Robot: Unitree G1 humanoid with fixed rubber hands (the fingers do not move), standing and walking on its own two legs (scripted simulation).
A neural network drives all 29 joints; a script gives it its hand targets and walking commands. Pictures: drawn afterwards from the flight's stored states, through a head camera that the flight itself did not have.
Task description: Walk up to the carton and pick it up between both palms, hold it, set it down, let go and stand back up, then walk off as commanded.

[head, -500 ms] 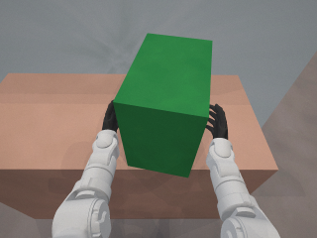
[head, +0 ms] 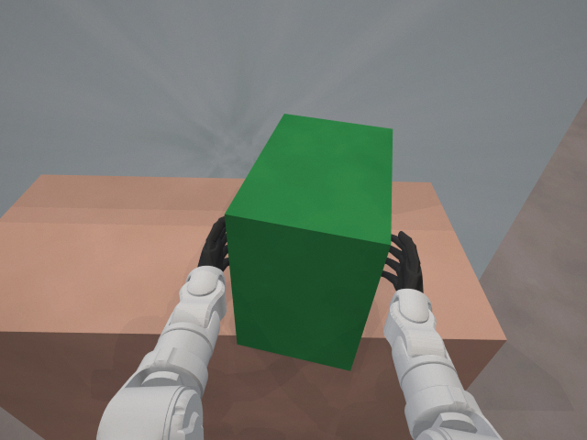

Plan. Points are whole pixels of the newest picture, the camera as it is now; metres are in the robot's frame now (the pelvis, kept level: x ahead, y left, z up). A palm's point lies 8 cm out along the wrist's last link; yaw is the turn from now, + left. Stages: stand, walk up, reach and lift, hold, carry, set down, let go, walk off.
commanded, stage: reach and lift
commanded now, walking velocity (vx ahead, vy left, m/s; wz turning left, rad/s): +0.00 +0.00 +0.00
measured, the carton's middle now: (315, 235) +0.46 -0.01 +0.05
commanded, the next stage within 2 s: none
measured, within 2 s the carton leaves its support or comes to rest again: neither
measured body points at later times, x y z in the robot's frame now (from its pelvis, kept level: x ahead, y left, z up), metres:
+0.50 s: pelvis +0.00 +0.00 +0.00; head -0.04 +0.01 +0.45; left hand +0.37 +0.15 +0.07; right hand +0.36 -0.14 +0.07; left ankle +0.01 +0.12 -0.74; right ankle -0.01 -0.12 -0.74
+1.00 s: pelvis -0.02 +0.00 +0.00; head -0.09 +0.02 +0.44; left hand +0.36 +0.15 +0.12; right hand +0.34 -0.14 +0.12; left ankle +0.01 +0.12 -0.74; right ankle -0.01 -0.12 -0.74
